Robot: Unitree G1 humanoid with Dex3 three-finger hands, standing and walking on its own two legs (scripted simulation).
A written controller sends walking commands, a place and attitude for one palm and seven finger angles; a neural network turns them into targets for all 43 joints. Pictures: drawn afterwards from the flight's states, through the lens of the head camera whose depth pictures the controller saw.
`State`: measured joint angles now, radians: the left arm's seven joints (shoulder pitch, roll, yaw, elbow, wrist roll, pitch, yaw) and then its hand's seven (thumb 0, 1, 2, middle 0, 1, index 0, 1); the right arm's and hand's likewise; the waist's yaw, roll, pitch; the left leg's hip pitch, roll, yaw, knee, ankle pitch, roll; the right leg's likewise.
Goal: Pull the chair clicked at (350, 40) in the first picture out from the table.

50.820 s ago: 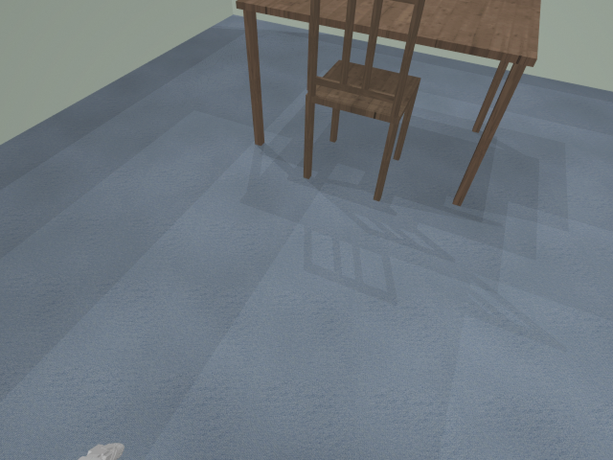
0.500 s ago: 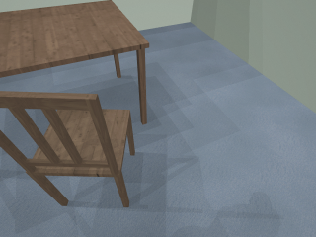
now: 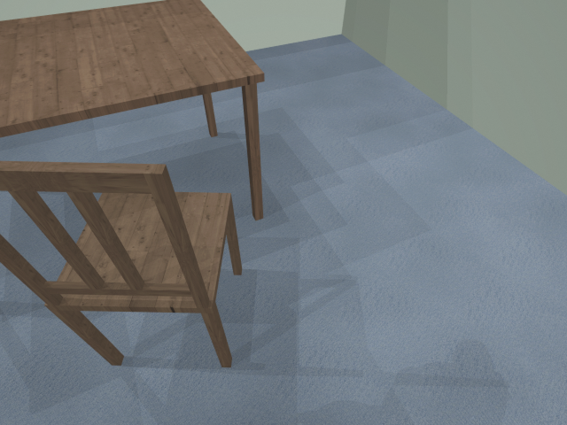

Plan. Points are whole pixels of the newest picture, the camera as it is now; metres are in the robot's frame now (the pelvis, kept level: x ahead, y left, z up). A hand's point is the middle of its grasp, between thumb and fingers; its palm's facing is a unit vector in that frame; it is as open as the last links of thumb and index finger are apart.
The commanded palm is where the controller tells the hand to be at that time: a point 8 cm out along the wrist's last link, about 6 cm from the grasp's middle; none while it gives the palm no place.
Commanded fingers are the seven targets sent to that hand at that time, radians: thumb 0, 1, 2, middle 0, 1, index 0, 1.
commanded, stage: raise the hand toward the chair's back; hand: left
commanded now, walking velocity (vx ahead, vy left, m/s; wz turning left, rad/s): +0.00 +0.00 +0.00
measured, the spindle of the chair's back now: (65, 244) +0.43 +0.46 -0.07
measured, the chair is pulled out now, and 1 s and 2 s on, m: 0.37 0.37 0.37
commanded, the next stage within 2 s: none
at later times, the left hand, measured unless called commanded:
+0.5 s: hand out of the picture +0.12 +0.21 -0.08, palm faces +0.18 -0.98 -0.02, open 10.3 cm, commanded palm +0.12 +0.25 -0.06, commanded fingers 0.00 0.25 0.62 -0.13 -0.20 -0.13 -0.20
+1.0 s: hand (142, 396) +0.17 +0.21 -0.06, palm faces +0.01 -1.00 -0.04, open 14.6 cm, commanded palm +0.14 +0.28 -0.05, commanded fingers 0.00 -0.34 0.37 -0.08 -0.11 -0.08 -0.11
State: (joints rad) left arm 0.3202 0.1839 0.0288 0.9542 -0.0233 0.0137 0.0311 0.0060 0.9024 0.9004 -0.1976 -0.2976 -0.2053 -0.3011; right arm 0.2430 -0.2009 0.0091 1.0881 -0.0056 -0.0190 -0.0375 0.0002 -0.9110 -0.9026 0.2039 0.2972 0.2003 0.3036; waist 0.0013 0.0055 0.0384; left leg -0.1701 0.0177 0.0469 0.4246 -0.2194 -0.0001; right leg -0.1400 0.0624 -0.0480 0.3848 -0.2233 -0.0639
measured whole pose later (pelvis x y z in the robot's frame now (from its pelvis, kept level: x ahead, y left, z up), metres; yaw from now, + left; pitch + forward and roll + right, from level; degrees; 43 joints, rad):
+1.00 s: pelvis -0.04 +0.03 -0.11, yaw +2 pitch +16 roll -3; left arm 0.41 0.24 0.12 -0.03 -0.24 -0.42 -0.23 0.00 -0.12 0.47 -0.09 -0.14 -0.10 -0.14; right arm 0.22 -0.26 0.00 0.58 0.01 -0.23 -0.04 0.01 -0.91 -0.90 0.21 0.30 0.20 0.30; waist 0.00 0.03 -0.15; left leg -0.99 -0.01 -0.01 1.23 -0.52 0.05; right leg -0.93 0.01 -0.12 1.17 -0.53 -0.04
